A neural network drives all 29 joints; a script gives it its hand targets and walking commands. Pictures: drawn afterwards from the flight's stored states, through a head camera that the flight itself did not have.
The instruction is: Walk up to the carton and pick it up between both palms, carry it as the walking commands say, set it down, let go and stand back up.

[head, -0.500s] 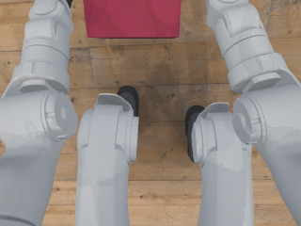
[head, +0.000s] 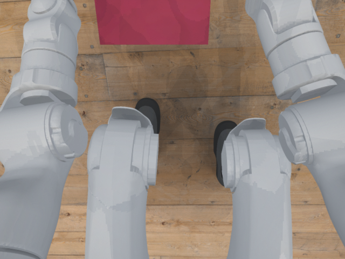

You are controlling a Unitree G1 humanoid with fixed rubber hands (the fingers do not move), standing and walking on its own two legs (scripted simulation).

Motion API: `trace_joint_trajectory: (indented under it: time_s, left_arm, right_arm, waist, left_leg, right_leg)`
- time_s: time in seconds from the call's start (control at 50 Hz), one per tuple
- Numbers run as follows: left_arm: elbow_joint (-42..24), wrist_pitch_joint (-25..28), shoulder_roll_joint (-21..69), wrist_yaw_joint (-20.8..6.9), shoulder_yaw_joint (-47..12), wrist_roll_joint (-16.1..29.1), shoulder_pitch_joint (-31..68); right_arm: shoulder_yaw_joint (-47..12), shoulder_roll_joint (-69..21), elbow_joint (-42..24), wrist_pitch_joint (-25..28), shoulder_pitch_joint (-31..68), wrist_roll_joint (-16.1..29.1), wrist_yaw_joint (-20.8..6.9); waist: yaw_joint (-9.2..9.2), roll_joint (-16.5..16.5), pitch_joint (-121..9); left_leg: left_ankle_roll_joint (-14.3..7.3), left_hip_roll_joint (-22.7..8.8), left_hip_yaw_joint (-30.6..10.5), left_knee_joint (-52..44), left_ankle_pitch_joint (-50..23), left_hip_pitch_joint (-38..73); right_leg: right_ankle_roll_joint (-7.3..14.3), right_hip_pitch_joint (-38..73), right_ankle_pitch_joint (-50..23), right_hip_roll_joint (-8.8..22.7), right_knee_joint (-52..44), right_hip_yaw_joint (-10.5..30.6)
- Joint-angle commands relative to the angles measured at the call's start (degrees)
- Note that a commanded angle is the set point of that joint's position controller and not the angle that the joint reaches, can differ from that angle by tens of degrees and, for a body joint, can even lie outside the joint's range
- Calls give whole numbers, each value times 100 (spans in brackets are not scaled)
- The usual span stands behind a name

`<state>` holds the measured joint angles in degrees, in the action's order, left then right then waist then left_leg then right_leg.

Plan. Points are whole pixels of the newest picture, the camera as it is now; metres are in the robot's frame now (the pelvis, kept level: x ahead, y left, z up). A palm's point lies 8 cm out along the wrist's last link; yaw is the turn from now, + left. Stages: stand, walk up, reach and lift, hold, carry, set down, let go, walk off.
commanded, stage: set down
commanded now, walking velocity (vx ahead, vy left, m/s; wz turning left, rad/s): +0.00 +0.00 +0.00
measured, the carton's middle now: out of the picture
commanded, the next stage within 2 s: let go in 1.26 s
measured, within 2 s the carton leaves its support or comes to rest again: neither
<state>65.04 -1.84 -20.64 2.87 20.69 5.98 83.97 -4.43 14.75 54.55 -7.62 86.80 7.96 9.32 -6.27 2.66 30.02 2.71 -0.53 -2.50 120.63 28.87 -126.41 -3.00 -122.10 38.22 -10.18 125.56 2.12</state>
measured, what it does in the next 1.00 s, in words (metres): rises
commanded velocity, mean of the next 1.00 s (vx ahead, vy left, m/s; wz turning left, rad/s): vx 0.00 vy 0.00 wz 0.00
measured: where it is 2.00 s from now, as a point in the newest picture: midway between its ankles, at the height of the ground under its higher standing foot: (186, 154)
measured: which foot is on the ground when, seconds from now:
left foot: down 0.00-1.00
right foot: down 0.00-1.00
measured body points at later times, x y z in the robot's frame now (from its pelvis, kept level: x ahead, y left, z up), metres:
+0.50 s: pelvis -0.02 +0.01 +0.04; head +0.33 +0.08 +0.30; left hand +0.51 +0.31 -0.07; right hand +0.57 -0.02 -0.07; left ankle +0.13 +0.14 -0.35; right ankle +0.09 -0.11 -0.35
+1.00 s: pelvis +0.00 +0.01 +0.17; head +0.34 +0.08 +0.45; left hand +0.51 +0.32 +0.06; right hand +0.57 -0.01 +0.06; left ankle +0.13 +0.14 -0.35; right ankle +0.09 -0.11 -0.35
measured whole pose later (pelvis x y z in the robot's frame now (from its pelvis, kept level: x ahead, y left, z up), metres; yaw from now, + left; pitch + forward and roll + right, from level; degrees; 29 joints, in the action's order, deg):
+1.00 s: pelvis +0.00 +0.01 +0.17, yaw +2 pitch +29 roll -2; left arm 41.9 -26.7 -20.5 2.5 17.9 2.8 76.6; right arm 7.5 11.6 40.7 -29.2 79.1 8.0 12.1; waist -7.4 3.3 23.3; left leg 1.3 1.3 -3.0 89.1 23.3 -94.8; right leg -3.0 -89.6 31.9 -6.9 92.3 3.5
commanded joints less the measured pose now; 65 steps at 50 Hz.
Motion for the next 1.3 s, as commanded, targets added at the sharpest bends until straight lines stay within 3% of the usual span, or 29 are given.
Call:
trace_joint_trajectory:
  time_s: [0.0, 0.08, 0.12, 0.16, 0.22, 0.28, 0.44, 0.48, 0.5, 0.52, 0.58, 0.6, 0.62, 0.64, 0.68, 0.76, 0.78, 0.84, 0.86, 0.96, 0.98, 1.0, 1.08, 1.12, 1.16, 1.18, 1.2, 1.26, 1.28]
  left_arm:
    - [-1335, -35, -1591, 96, 128, 77, 1037]
    - [-1409, -342, -1448, 77, 82, -107, 991]
    - [-2158, -496, -1180, 49, -268, 40, 1163]
    - [-2975, -627, -1605, 109, -23, 75, 1503]
    - [-4310, -950, -1719, 231, 57, 91, 1832]
    - [-4415, -1316, -1624, 273, -54, -37, 1723]
    - [-2508, -1812, -674, 178, -464, -307, 1296]
    - [-1982, -1654, -746, 114, -415, -487, 1328]
    - [-2015, -1606, -573, 65, -376, -436, 1176]
    - [-3401, -1466, -659, 96, -533, -170, 1701]
    - [-5182, -1460, -1163, 240, -337, -30, 2106]
    - [-4815, -1589, -1172, 201, -456, 79, 1916]
    - [-5968, -1704, -1441, 234, -360, 245, 2036]
    - [-6472, -1828, -1738, 277, -291, 178, 2246]
    - [-6584, -2179, -1768, 264, -320, 269, 1788]
    - [-5276, -2696, -1202, 141, -414, 49, 726]
    - [-4063, -2772, -860, 78, -525, 27, 212]
    - [-2679, -2516, -438, -69, -405, -361, 106]
    - [-2305, -2336, -641, -121, -84, -696, 131]
    - [-4772, -1581, -804, -86, -270, -163, 1388]
    - [-4114, -1622, -1103, -97, -253, -168, 1422]
    - [-4762, -1649, -981, -22, -383, -27, 1563]
    - [-4332, -2096, -1377, 27, -605, -73, 1194]
    - [-5921, -2349, -1324, 99, -843, 183, 1287]
    - [-5454, -2559, -1292, 182, -832, 277, 1189]
    - [-6041, -2590, -1458, 256, -582, 186, 1704]
    - [-5647, -2722, -1494, 259, -587, 173, 1677]
    - [-2849, -2594, -820, 13, -353, -171, 651]
    - [-2846, -2480, -785, -55, -276, -404, 743]
  right_arm:
    - [25, 140, -1306, -94, 1691, 253, 383]
    - [182, -93, -1485, -370, 1704, 34, 435]
    - [514, 169, -2288, -452, 1890, 79, 476]
    - [416, 255, -2897, -619, 1984, 138, 579]
    - [737, 699, -3436, -901, 2006, 162, 649]
    - [543, 539, -3510, -1276, 2015, 369, 652]
    - [1327, 715, -1465, -1531, 1606, -331, 351]
    - [1454, 697, -1318, -1385, 1690, -473, 270]
    - [1443, 735, -1773, -1236, 1903, -449, 230]
    - [1566, 843, -2648, -1113, 2107, -498, 292]
    - [1137, 754, -4414, -1116, 2476, 94, 395]
    - [950, 779, -3829, -1282, 2117, 172, 439]
    - [960, 1066, -5032, -1327, 2389, 209, 498]
    - [743, 873, -5050, -1564, 2259, 309, 545]
    - [627, 892, -4976, -1909, 1686, 210, 585]
    - [869, 760, -3863, -2359, 974, 86, 491]
    - [711, 253, -3129, -2452, 755, 225, 421]
    - [1475, 234, -1864, -2105, 511, -362, 235]
    - [1462, 269, -2064, -1954, 801, -450, 199]
    - [1825, 782, -3709, -1193, 1378, -615, 429]
    - [1650, 798, -3561, -1250, 1732, -636, 459]
    - [1697, 897, -3939, -1239, 1673, -674, 511]
    - [1070, 632, -3486, -1741, 1595, -329, 521]
    - [960, 755, -4774, -1947, 1690, -118, 490]
    - [1026, 764, -4190, -2171, 1463, -43, 477]
    - [942, 861, -4309, -2259, 1694, 24, 442]
    - [1231, 1098, -3591, -2388, 1384, -194, 458]
    - [1226, 678, -1852, -2259, 1053, -550, 169]
    - [1234, 438, -1732, -2150, 911, -571, 69]
  waist:
    - [-1627, 515, -10454]
    - [-1532, 436, -10467]
    - [-1186, 200, -10934]
    - [-1313, 451, -12105]
    - [-1204, 62, -12927]
    - [-1428, -191, -12865]
    - [-561, -598, -9444]
    - [-660, -706, -8404]
    - [-514, -607, -9120]
    - [-400, -616, -10230]
    - [-792, -518, -13438]
    - [-830, -580, -13712]
    - [-795, -282, -15276]
    - [-1101, -335, -15857]
    - [-866, -279, -16351]
    - [-662, -681, -14019]
    - [-762, -567, -13068]
    - [-269, -662, -9975]
    - [-675, -499, -9886]
    - [-272, -583, -12223]
    - [-484, -268, -11881]
    - [-189, -249, -13159]
    - [-731, -320, -13910]
    - [-545, -387, -15014]
    - [-467, -510, -14209]
    - [-635, -551, -14289]
    - [-373, -514, -13652]
    - [-281, -344, -10295]
    - [-322, -477, -10144]
  left_leg:
    - [-121, 250, 798, -469, -3529, 5072]
    - [-54, 287, 850, -724, -3073, 5065]
    - [-35, 334, 791, -1070, -2862, 5630]
    - [-15, 355, 915, -1041, -3041, 6150]
    - [35, 450, 961, -1383, -3067, 7180]
    - [-12, 453, 1030, -1615, -2977, 7308]
    - [14, 365, 443, -2728, -1054, 6659]
    - [-17, 356, 519, -2915, -568, 6195]
    - [-4, 397, 510, -2892, -1035, 6667]
    - [27, 432, 391, -2832, -1888, 7290]
    - [-49, 556, 601, -2693, -3835, 9265]
    - [-13, 547, 695, -2726, -4014, 9392]
    - [-1, 587, 713, -2719, -4260, 10007]
    - [-16, 618, 775, -2774, -4377, 10149]
    - [20, 589, 674, -2728, -5242, 10891]
    - [93, 471, 585, -3518, -4446, 10353]
    - [28, 455, 543, -3844, -3902, 9873]
    - [54, 386, 457, -4408, -2471, 8296]
    - [-10, 417, 546, -4299, -2588, 8058]
    - [41, 607, 635, -4338, -4383, 9338]
    - [-16, 595, 607, -4458, -3805, 9184]
    - [31, 585, 501, -4394, -4605, 9940]
    - [-26, 540, 521, -4893, -4059, 10452]
    - [55, 569, 522, -5003, -4664, 11499]
    - [50, 484, 469, -5023, -4578, 11710]
    - [80, 467, 570, -5234, -4136, 11651]
    - [90, 397, 505, -5403, -3759, 11315]
    - [-4, 258, 472, -5826, -2136, 9262]
    - [-40, 272, 527, -6025, -1923, 9256]
  right_leg:
    - [-200, 4188, -2852, 313, -1105, -216]
    - [-163, 4304, -2470, 269, -1326, -329]
    - [-85, 4341, -2138, 216, -1433, -482]
    - [-88, 5322, -2491, 218, -1478, -500]
    - [15, 5389, -2206, 159, -1704, -638]
    - [45, 5343, -2084, 136, -1960, -567]
    - [256, 3074, -213, 291, -2728, -810]
    - [257, 2665, 126, 284, -2956, -705]
    - [195, 3100, -280, 249, -3004, -779]
    - [179, 3671, -993, 195, -2873, -814]
    - [108, 4993, -2130, 150, -3092, -748]
    - [79, 5277, -2252, 209, -3255, -694]
    - [63, 6313, -2636, 214, -3266, -780]
    - [34, 6631, -2684, 198, -3291, -762]
    - [19, 7026, -3152, 207, -3435, -788]
    - [43, 5656, -2138, 172, -4098, -790]
    - [21, 5594, -1796, 176, -4345, -710]
    - [51, 4691, -1060, 232, -4611, -729]
    - [62, 4676, -1120, 288, -4706, -533]
    - [-3, 6426, -3021, 173, -4949, -505]
    - [-77, 6126, -2376, 212, -5014, -578]
    - [-33, 6761, -3085, 185, -5036, -655]
    - [-27, 7415, -2618, 241, -5478, -478]
    - [8, 8189, -3058, 154, -5652, -519]
    - [53, 7415, -2625, 194, -5779, -504]
    - [87, 7483, -2357, 176, -5816, -482]
    - [160, 7319, -2063, 221, -5921, -472]
    - [164, 6410, -1105, 386, -6219, -339]
    - [167, 6443, -974, 403, -6334, -384]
